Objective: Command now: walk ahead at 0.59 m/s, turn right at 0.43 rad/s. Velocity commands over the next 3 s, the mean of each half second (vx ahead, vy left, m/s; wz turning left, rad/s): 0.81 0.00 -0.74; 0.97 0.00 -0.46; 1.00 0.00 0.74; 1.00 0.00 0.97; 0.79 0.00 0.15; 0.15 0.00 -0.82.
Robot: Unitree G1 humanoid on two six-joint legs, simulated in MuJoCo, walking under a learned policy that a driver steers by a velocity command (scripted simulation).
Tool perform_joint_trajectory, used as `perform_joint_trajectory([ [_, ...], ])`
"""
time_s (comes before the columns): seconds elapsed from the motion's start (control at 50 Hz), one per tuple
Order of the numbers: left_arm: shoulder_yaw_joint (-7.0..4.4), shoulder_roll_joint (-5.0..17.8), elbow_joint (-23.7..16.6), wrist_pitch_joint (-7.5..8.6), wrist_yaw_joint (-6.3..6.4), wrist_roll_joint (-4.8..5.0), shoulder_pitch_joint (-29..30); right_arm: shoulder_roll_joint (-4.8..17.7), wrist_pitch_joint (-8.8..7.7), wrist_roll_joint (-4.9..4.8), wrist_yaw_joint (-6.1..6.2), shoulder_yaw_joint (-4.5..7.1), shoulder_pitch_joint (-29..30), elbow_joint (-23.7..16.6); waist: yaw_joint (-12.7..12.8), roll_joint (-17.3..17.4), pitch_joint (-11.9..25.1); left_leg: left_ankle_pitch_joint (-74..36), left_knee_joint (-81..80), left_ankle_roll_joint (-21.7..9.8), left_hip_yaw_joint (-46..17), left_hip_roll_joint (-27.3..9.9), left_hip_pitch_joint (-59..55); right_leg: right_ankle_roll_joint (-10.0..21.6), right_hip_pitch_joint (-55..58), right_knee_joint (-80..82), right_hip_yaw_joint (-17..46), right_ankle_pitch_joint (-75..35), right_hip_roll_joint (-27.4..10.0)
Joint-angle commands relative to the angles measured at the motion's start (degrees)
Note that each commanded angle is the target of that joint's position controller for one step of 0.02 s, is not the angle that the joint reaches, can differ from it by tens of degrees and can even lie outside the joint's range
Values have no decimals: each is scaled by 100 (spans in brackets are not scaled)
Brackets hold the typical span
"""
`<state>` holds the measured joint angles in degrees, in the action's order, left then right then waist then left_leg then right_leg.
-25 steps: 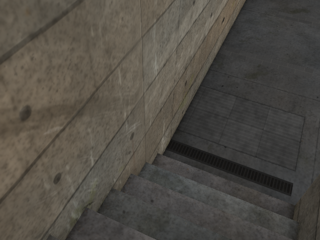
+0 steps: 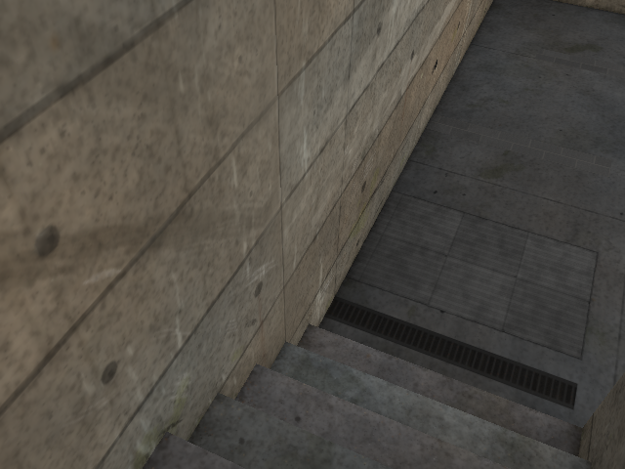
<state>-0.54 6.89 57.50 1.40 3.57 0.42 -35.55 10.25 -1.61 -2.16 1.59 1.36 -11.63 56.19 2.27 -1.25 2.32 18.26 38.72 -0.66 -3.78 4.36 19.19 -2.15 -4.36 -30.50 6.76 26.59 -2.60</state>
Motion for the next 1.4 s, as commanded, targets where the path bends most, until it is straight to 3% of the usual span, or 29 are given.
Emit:
perform_joint_trajectory([
  [0.02,-74,476,-943,142,53,61,1144,633,-448,-64,-104,218,-1505,36,-1200,-63,-859,160,-563,-166,-252,-451,-1599,691,-2970,-1440,485,52,273],
  [0.04,87,-241,-1168,135,40,189,759,1650,-481,-97,-173,520,-2007,318,-798,2354,-553,1073,-1728,-1072,-2533,-1868,-1552,542,-3773,-3135,-216,677,766],
  [0.08,-40,354,-1570,209,16,416,1687,1028,-677,228,-245,386,-1179,78,-625,623,-957,2533,-1774,-1603,-3663,-2646,-528,825,-4682,-4109,773,-503,-173],
  [0.1,-29,267,-1583,134,7,227,1550,892,-681,208,-280,331,-770,-46,-383,94,-835,2028,-1459,-1469,-3220,-2648,-197,912,-4531,-4302,562,-830,-269],
  [0.2,-217,385,-1533,-4,-253,58,1129,21,-522,218,-213,-87,-569,90,-52,996,-579,1104,388,-398,-407,-1716,497,1007,-4358,-3550,117,-3665,-282],
  [0.3,-345,588,-1938,-118,-634,305,1687,980,-486,298,82,54,-222,-224,4,722,-405,1456,1462,-314,1055,-1569,2338,354,-960,-1588,-1402,-5681,494],
  [0.38,-677,1094,-1451,-289,-465,58,312,1038,-243,-34,-111,230,-313,-298,516,318,-229,-2782,4936,54,1361,-1746,836,1298,-56,381,-1493,-3367,425],
  [0.4,-642,1115,-1075,-196,-548,14,-968,1142,-252,-32,1,324,172,-420,1391,-473,-358,-1041,8386,54,1195,-1427,2256,1907,1264,941,-587,-4048,-151],
  [0.42,-596,1716,-1145,-57,-638,16,-506,369,-476,419,4,118,261,-1250,645,-2707,-856,2510,9502,-80,970,-636,4806,1682,1610,-1238,-211,-6672,19],
  [0.46,-417,1076,-1499,-39,-695,-44,52,518,-740,248,-130,112,136,-1734,105,-952,522,1434,8239,-326,-238,-944,5220,2178,1208,-1243,1600,-5244,-528],
  [0.5,-489,1612,-1783,93,-536,-3,1358,365,-591,61,0,-17,861,-2309,-485,275,-225,-222,5188,192,-747,-1266,5463,2540,-1020,43,4045,-749,-1493],
  [0.56,-450,1515,-1769,277,-219,-213,1568,540,-236,304,229,111,-185,-2007,-796,372,-248,-2008,4483,792,-632,-739,3451,2563,-2722,-519,3702,-1673,-705],
  [0.64,-242,779,-1310,308,-2,212,1145,584,-354,488,-47,231,1006,-2613,-338,67,-345,-5497,711,448,-346,-143,937,1700,-3455,-1486,1756,-825,837],
  [0.76,-229,906,-1575,11,-159,-23,1855,1084,-468,269,-250,492,42,-2598,-611,-718,-733,-2393,-224,120,88,-189,557,1535,-1659,-3444,1799,-3763,708],
  [0.8,-182,896,-1512,41,-304,-61,2532,1203,-509,338,-331,684,-3126,-1449,-1989,-416,-75,-3319,-1122,-559,263,-633,-2711,1163,-3036,-6761,1148,-5573,921],
  [0.82,-62,330,-1640,118,-365,-131,2908,373,-479,198,-400,368,-4247,-821,-2306,912,-604,-3683,-2090,-1118,-658,-1451,-3306,996,-4620,-10070,631,-324,1716],
  [0.84,153,-346,-2165,226,-229,-210,2845,228,-404,202,-517,182,-4252,-606,-1620,2441,-992,-6573,239,-1363,-1158,-1453,-3868,794,-6921,-11630,538,2825,2145],
  [0.9,145,72,-2214,283,-387,-115,1647,572,-315,112,-609,195,-2231,-986,290,-256,-552,-3139,-393,-1732,-2283,-1546,-1660,730,-6602,-8833,-128,1062,562],
  [0.92,155,208,-2594,300,-435,77,2208,1390,-445,162,-454,320,-1607,-1075,536,477,-829,-569,-1163,-1996,-4202,-1954,-627,567,-6725,-7351,325,-56,190],
  [0.96,69,775,-2985,184,-330,-144,3397,804,-492,285,-27,61,-1083,-1266,416,-826,-1215,-317,-1404,-1733,-4007,-1312,1087,-14,-5405,-4547,539,-2667,-230],
  [1.0,-68,846,-2621,225,-280,-502,2735,1371,-429,221,44,254,-1189,-1033,252,-172,-582,-1660,-742,-1615,-3235,-865,1891,76,-2931,-3924,212,-4122,-80],
  [1.06,-130,1138,-2990,454,-446,-405,4119,626,-380,-194,171,73,-1825,-864,-676,281,-643,-386,481,-1420,-2621,-233,-227,258,-4021,-1064,451,-5585,8],
  [1.14,22,458,-3215,377,-590,-192,3865,536,97,31,179,118,-2417,-551,-1363,716,-625,-286,1093,-1365,-2608,298,-64,22,-1897,766,146,-5316,342],
  [1.2,-603,1716,-1951,378,-527,-23,491,731,-88,-106,-45,247,-1260,-603,633,1125,386,-1638,4389,-934,-2537,562,456,59,963,227,300,-5641,-273],
  [1.22,-663,1571,-1714,412,-421,-139,-354,460,-175,-325,-47,189,-1689,-446,961,527,56,-316,6127,-534,-1891,882,1157,195,1546,1558,576,-4986,-715],
  [1.24,-527,1609,-1420,470,-489,-223,-730,-49,-232,-106,-139,139,-2247,-363,629,-1147,255,3084,7961,-436,-1950,1157,3493,514,3549,-1074,699,-7479,-1421],
  [1.26,-461,1649,-1418,407,-532,-222,-509,21,-273,-121,-97,111,-2737,-559,192,-1840,455,2976,8497,-260,-1838,726,4387,901,3477,-1479,1390,-8348,-2007],
  [1.32,-479,1337,-950,327,-632,66,256,491,-49,-138,142,291,-1992,-1005,-292,-598,-345,595,6886,-337,-889,-370,4213,1668,344,-174,2231,-2650,-2119],
  [1.4,-291,860,-610,484,-43,77,1596,106,194,12,204,92,-1318,-1433,-792,-473,-1554,-2253,3665,-212,-1018,-925,3392,743,-2479,-187,591,-2180,-1195],
])
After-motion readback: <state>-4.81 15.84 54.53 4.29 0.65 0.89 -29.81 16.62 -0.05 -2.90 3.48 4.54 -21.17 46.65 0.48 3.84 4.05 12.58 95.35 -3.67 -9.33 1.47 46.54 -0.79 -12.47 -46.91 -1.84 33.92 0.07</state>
